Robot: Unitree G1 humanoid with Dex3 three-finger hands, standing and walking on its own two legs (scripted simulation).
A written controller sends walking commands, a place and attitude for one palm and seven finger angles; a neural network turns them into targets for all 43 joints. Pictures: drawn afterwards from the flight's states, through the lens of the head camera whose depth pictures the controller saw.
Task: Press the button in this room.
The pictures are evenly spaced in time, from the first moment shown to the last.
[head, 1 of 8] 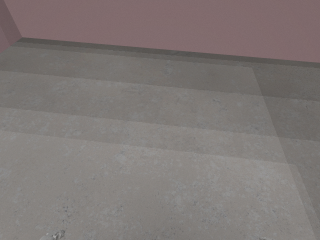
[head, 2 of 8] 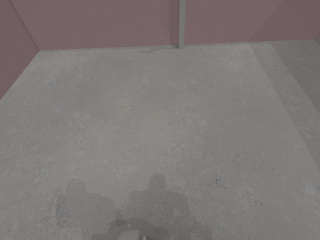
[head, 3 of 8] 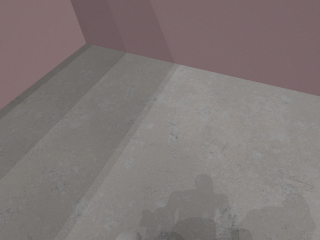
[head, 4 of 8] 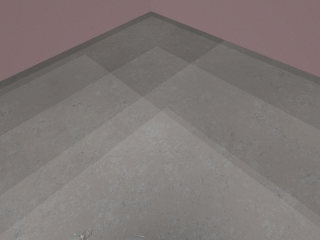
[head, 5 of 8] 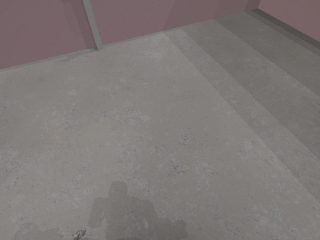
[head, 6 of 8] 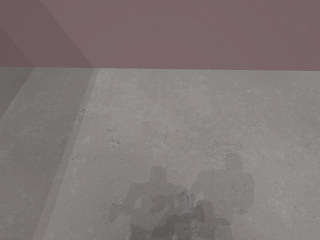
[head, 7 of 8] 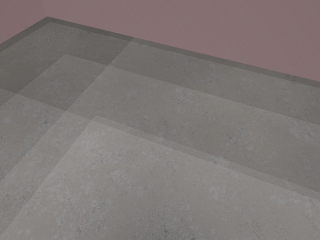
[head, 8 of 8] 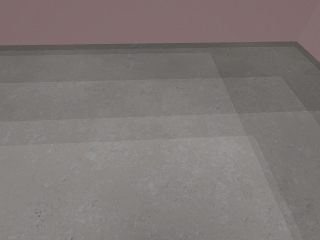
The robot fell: no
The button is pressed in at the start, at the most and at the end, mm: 0 0 0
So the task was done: no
